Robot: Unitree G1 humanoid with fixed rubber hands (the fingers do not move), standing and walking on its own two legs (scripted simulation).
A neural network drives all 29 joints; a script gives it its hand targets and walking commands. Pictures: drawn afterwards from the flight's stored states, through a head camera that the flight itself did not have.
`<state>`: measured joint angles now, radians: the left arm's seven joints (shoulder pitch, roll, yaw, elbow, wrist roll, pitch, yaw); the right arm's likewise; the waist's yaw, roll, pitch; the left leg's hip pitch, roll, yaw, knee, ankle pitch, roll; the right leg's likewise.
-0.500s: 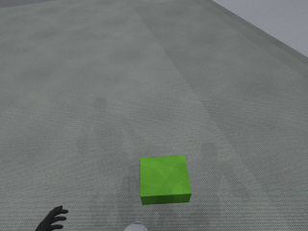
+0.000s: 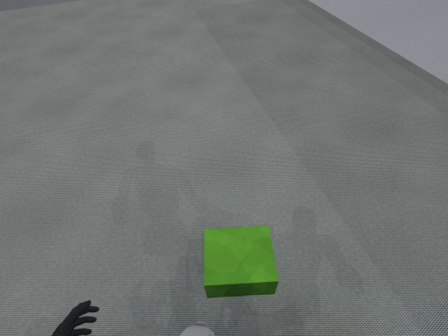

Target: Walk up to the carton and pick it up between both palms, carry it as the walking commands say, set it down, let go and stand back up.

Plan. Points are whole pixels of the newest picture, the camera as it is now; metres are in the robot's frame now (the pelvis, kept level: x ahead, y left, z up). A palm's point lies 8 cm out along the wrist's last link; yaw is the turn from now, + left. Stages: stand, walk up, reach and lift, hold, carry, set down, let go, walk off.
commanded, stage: walk up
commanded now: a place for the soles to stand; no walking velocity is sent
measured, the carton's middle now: (238, 261) +0.53 +0.00 -0.65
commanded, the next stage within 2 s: reach and lift in 1.74 s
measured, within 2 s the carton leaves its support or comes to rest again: neither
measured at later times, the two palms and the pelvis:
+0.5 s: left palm out of the picture +0.14 +0.30 -0.06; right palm out of the picture +0.08 -0.34 -0.09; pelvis +0.01 -0.01 +0.00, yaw +0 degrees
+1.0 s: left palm out of the picture +0.12 +0.29 -0.07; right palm out of the picture +0.13 -0.35 -0.09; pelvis +0.03 -0.03 +0.00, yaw +4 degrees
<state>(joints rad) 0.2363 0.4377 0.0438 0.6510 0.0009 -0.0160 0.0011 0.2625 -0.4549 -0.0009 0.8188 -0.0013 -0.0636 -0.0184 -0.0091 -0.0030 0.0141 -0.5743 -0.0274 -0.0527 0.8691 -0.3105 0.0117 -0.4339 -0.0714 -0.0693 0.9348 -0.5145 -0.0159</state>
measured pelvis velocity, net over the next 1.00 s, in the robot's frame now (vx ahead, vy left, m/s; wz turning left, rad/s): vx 0.03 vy -0.03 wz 0.07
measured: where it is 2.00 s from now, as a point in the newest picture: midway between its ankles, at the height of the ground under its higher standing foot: outside the picture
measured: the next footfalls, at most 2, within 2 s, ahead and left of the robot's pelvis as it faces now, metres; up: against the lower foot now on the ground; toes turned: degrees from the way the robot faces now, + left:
none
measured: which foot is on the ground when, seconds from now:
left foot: down 0.00-1.00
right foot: down 0.00-1.00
